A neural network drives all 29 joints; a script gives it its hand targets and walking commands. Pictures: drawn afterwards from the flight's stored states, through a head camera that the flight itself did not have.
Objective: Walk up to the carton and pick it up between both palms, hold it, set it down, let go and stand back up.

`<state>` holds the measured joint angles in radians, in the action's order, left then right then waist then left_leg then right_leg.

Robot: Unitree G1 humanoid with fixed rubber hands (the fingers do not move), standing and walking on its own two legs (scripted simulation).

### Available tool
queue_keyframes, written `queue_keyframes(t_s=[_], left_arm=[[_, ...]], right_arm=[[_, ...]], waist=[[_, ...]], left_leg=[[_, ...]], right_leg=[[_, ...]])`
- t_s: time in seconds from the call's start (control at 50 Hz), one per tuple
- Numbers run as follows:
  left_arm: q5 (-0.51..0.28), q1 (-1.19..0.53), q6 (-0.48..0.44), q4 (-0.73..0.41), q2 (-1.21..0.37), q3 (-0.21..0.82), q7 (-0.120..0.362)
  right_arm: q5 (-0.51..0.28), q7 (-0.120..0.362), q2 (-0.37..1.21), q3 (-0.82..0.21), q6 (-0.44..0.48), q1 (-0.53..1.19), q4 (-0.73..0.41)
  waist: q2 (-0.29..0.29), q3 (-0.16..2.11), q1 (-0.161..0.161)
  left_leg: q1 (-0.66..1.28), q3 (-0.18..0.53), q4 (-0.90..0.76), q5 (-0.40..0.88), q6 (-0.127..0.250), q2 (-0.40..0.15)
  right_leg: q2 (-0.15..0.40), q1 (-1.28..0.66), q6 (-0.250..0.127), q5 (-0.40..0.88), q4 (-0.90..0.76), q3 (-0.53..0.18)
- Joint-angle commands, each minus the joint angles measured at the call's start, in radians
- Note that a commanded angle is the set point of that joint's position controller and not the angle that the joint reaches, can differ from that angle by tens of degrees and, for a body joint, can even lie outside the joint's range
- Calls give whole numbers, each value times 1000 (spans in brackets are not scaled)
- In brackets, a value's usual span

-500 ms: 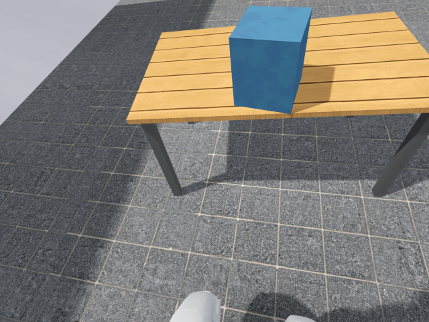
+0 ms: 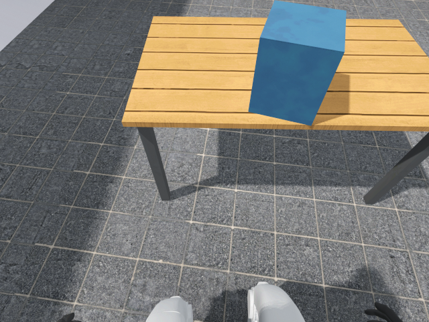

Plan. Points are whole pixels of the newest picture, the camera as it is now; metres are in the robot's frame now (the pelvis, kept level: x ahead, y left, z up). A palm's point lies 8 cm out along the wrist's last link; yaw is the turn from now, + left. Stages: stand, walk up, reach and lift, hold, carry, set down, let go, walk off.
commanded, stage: walk up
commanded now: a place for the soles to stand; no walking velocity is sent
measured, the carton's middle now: (293, 65) +0.77 -0.22 -0.01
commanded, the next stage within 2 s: none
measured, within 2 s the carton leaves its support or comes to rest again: neither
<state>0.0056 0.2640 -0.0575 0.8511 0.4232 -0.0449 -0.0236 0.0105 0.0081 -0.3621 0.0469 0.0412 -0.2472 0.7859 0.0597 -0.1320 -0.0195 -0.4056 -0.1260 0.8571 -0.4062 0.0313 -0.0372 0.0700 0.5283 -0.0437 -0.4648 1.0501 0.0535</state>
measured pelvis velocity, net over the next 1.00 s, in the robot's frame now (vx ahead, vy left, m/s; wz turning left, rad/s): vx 0.09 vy -0.13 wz -0.09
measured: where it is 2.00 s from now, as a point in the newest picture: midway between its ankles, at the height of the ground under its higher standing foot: (274, 264)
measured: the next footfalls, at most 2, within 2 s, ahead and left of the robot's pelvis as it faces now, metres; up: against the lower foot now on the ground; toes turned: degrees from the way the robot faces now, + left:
right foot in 0.06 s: +0.11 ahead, -0.11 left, +0.00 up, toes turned -6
right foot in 0.86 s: +0.18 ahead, -0.25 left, +0.00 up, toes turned -11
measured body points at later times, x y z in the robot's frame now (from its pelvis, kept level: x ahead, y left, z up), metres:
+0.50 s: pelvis +0.00 -0.01 +0.01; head +0.03 +0.01 +0.45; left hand +0.14 +0.29 -0.12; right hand +0.07 -0.33 -0.10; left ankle +0.03 +0.11 -0.70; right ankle +0.07 -0.11 -0.70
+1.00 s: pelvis +0.09 -0.13 +0.00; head +0.07 -0.12 +0.45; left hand +0.20 +0.20 -0.10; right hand +0.09 -0.48 -0.10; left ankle +0.06 +0.03 -0.64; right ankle +0.14 -0.24 -0.70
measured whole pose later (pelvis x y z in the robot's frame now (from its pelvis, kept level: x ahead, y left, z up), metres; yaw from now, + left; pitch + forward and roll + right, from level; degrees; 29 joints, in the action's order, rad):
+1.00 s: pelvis +0.09 -0.13 +0.00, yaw -5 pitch -4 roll -1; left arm 0.01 0.24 -0.03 0.90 0.42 -0.12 0.09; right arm 0.03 -0.01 -0.47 0.08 0.06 -0.32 1.01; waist -0.02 -0.03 0.00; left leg -0.40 0.03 1.21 -0.56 0.03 -0.11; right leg 0.02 0.42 -0.04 -0.37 0.85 0.11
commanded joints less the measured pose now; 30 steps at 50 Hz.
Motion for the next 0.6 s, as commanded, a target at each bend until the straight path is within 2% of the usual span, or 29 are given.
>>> queue_keyframes(t_s=[0.0, 0.02, 0.04, 0.06, 0.08, 0.1, 0.12, 0.14, 0.16, 0.18, 0.2, 0.22, 0.24, 0.26, 0.28, 0.3, 0.32, 0.34, 0.36, 0.38, 0.42, 0.44, 0.46, 0.48, 0.5, 0.52, 0.54, 0.56, 0.58], left_arm=[[-9, 97, -4, -24, 163, -63, 2], [-6, 86, -3, -25, 157, -69, 8], [0, 89, 3, -34, 205, -77, 6], [6, 52, 6, -41, 268, -89, 7], [12, -21, 8, -50, 299, -92, 10], [2, -68, 17, -63, 299, -86, 10], [3, -120, 27, -66, 275, -84, 11], [8, -168, 31, -60, 220, -63, 11], [4, -156, 35, -60, 193, -61, 15], [3, -162, 40, -57, 164, -46, 17], [0, -156, 48, -63, 176, -54, 9], [2, -127, 55, -20, 200, -60, 10], [5, -103, 53, -3, 194, -62, 13], [15, -95, 38, 6, 199, -66, 16], [10, -122, 22, 17, 191, -76, 21], [10, -107, 15, 16, 198, -79, 22], [3, -140, 12, 12, 206, -68, 21], [-2, -142, 15, 22, 222, -73, 18], [0, -153, 23, 26, 237, -65, 21], [-6, -199, 23, 31, 218, -64, 22], [-2, -248, 29, 32, 189, -48, 21], [-3, -232, 35, 30, 173, -51, 22], [4, -227, 37, 53, 169, -44, 25], [3, -196, 45, 59, 186, -51, 25], [3, -183, 49, 62, 171, -52, 29], [5, -188, 44, 71, 158, -48, 31], [1, -197, 36, 72, 164, -44, 30], [41, -133, 30, 8, 229, -99, 78], [51, -201, 44, 13, 251, -95, 99]], right_arm=[[-2, -26, -280, 70, 32, 31, -70], [-9, -31, -256, 56, 31, 22, -60], [-26, -34, -251, 52, 24, 28, -63], [-32, -36, -244, 41, 17, 16, -71], [-33, -42, -208, 39, 8, 31, -60], [-31, -51, -242, 55, -3, -3, -8], [-31, -52, -249, 56, -5, -8, 16], [-18, -49, -249, 62, 6, -62, 59], [-16, -41, -264, 61, 12, -49, 47], [2, -38, -272, 61, 22, -25, 55], [2, -40, -318, 63, 25, -16, 64], [7, -45, -334, 67, 30, 28, 65], [8, -46, -336, 66, 37, 72, 67], [5, -46, -315, 53, 37, 89, 57], [-1, -51, -277, 44, 35, 90, 73], [-9, -48, -260, 35, 31, 74, 82], [-7, -47, -261, 31, 30, 66, 102], [-6, -41, -231, 31, 20, 100, 99], [-6, -42, -239, 37, 14, 56, 111], [-1, -38, -225, 38, 9, 69, 128], [-3, -31, -229, 35, 19, 36, 149], [5, -30, -252, 47, 23, 56, 147], [10, -33, -271, 38, 29, 71, 147], [2, -38, -293, 44, 30, 97, 159], [4, -38, -293, 37, 33, 125, 142], [6, -38, -298, 41, 39, 114, 141], [2, -37, -276, 22, 38, 141, 134], [3, -25, -359, 80, 63, -42, 134], [10, -31, -411, 103, 59, -95, 190]], waist=[[-220, 158, 44], [-185, 171, 65], [-99, 244, 76], [12, 268, 51], [40, 264, 35], [108, 268, 37], [170, 223, 22], [97, 172, -28], [-11, 157, -25], [-125, 97, -29], [-196, 112, -2], [-173, 112, 1], [-168, 95, 32], [-89, 146, 54], [-30, 146, 49], [25, 194, 49], [6, 193, 35], [-33, 194, 35], [-5, 172, 16], [-26, 143, 6], [-53, 159, -12], [-99, 122, 7], [-122, 120, 12], [-74, 143, 38], [-62, 137, 49], [-143, 156, 43], [-107, 138, 48], [-113, 241, 11], [-90, 176, -33]], left_leg=[[-16, 228, -189, 768, 168, -245], [-30, 229, -143, 722, 128, -219], [-17, 247, -73, 547, 88, -207], [-83, 177, 1, 306, 47, -154], [-104, 98, 103, 89, 5, -35], [-2, 74, 138, -155, -3, -3], [112, 106, 113, -193, 12, -14], [140, 127, -34, -115, 12, -32], [147, 178, -155, -89, 39, -57], [94, 326, -278, -15, 83, -166], [12, 498, -391, -49, 136, -277], [-22, 583, -441, -80, 189, -361], [-22, 540, -384, 30, 211, -364], [-63, 454, -311, 143, 164, -299], [-94, 316, -216, 237, 99, -215], [-110, 204, -164, 231, 45, -161], [-95, 113, -94, 171, -10, -73], [-30, 98, -79, 7, -5, -56], [46, 74, -24, -124, -4, 5], [126, 74, -38, -167, -2, -5], [142, 180, -266, -35, 21, -84], [79, 244, -316, -42, 49, -137], [43, 370, -366, -3, 92, -217], [3, 397, -398, -53, 145, -271], [10, 402, -383, -2, 141, -269], [30, 321, -353, 92, 115, -240], [2, 267, -325, 170, 86, -211], [131, 312, -330, -306, 121, -195], [202, 429, -467, -665, 149, -241]], right_leg=[[-2, -219, -30, 145, -192, -13], [-17, -279, -52, 225, -298, -34], [1, -323, -65, 379, -371, -107], [100, -371, -99, 472, -390, -226], [216, -304, -198, 435, -453, -384], [292, -193, -248, 319, -493, -447], [271, -40, -242, 133, -511, -425], [187, 11, -161, 142, -479, -329], [111, 37, -102, 135, -417, -235], [46, 71, -36, 211, -263, -166], [-24, 13, -14, 71, -143, -70], [-31, -19, -11, -82, -82, -74], [-11, -76, -6, -70, -113, -89], [-11, -181, -19, 30, -186, -86], [10, -250, -38, 250, -314, -122], [48, -342, -67, 410, -368, -166], [97, -294, -95, 428, -412, -260], [151, -214, -139, 239, -468, -346], [215, -103, -184, 150, -569, -418], [209, -13, -171, 43, -597, -431], [110, -41, -68, 79, -505, -267], [35, -77, -26, 120, -424, -168], [-6, -97, -10, 169, -299, -123], [-30, -151, -4, 93, -274, -80], [-31, -172, -15, 112, -301, -91], [-5, -201, -21, 168, -344, -109], [7, -221, -23, 282, -391, -125], [4, -120, -65, -162, -366, -168], [-19, 77, -37, -327, -339, -144]])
